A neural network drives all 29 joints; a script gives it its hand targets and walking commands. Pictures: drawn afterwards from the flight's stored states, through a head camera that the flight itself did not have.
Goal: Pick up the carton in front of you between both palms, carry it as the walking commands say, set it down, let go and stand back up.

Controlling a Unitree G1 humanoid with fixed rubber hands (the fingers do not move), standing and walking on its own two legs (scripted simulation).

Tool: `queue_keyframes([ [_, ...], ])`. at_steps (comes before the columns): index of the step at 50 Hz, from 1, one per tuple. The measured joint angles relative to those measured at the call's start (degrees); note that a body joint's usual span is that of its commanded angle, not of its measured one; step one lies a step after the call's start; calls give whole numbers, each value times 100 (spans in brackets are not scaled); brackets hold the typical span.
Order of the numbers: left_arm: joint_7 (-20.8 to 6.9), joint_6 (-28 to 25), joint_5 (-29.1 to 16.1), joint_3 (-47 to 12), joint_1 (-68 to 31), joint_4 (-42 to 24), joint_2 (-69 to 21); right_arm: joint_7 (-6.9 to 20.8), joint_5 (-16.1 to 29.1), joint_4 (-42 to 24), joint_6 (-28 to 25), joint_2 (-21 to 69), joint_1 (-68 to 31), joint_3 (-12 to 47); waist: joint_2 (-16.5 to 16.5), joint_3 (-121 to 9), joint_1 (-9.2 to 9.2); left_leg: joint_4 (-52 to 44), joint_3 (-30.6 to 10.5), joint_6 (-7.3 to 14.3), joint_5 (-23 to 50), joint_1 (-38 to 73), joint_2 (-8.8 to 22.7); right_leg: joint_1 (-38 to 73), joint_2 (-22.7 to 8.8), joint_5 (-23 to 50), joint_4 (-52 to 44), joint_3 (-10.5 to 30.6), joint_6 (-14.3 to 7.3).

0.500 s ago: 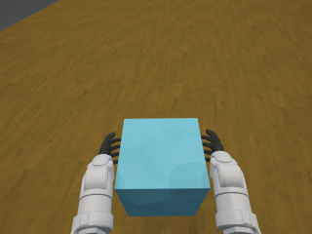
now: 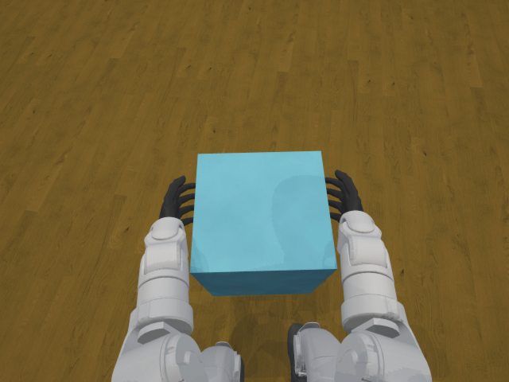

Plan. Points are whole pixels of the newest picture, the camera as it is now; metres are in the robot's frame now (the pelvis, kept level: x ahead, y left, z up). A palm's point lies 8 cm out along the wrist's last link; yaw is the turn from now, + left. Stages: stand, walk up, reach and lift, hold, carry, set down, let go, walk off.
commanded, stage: set down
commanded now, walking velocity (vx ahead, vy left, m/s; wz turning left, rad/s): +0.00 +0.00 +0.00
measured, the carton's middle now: (260, 232) +0.36 +0.00 -0.11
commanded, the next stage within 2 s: none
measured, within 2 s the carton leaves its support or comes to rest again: neither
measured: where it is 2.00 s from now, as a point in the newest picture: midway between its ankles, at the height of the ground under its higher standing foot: outside the picture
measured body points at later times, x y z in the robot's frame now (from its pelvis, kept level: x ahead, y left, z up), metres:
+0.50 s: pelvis -0.03 +0.02 -0.13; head +0.19 +0.01 +0.26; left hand +0.41 +0.17 -0.21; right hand +0.41 -0.13 -0.22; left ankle +0.01 +0.13 -0.71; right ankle +0.10 -0.10 -0.71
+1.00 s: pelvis -0.05 +0.01 -0.26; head +0.25 +0.00 +0.08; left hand +0.45 +0.17 -0.38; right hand +0.43 -0.14 -0.38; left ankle +0.01 +0.13 -0.71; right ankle +0.10 -0.11 -0.71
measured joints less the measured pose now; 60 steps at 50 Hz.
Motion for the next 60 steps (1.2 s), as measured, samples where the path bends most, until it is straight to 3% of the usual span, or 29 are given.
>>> queue_keyframes([
  [7,308,-998,-891,-550,-55,45,328,-288,617,35,-1083,-278,-30,508,-26,-183,11,1147,103,36,-231,-2311,-111,-2299,-99,-127,1038,119,78],
  [11,539,-1239,-1546,-1022,-89,33,532,-442,1104,-113,-1292,-509,-1,846,40,-612,-48,1894,39,65,-423,-3543,-241,-3487,-68,-346,1759,355,230],
  [12,579,-1257,-1651,-1093,-119,37,562,-462,1197,-125,-1307,-566,-15,896,33,-736,-41,2070,33,69,-474,-3793,-269,-3740,-62,-342,1929,405,334],
  [14,641,-1246,-1773,-1149,-207,67,588,-473,1308,-81,-1303,-655,-102,927,-3,-974,-18,2404,32,70,-581,-4222,-313,-4166,-51,-495,2269,463,345],
  [28,678,-736,-1534,-706,-1196,624,718,-357,965,516,-869,-663,-1120,238,-35,-1788,-100,4037,109,74,-1094,-6241,-391,-6235,-54,-933,3873,518,331],
  [46,666,-705,-2055,-1104,-2260,936,1411,-754,1426,385,-793,-846,-1911,430,-143,-1494,-99,5935,157,-62,-1558,-8344,-392,-8461,29,-1208,5719,524,281],
  [60,699,-715,-2112,-1279,-3425,1576,1854,-866,1579,746,-841,-1146,-2793,305,-109,-792,-183,7064,160,-63,-1647,-9435,-479,-9517,0,-1187,6701,511,339],
])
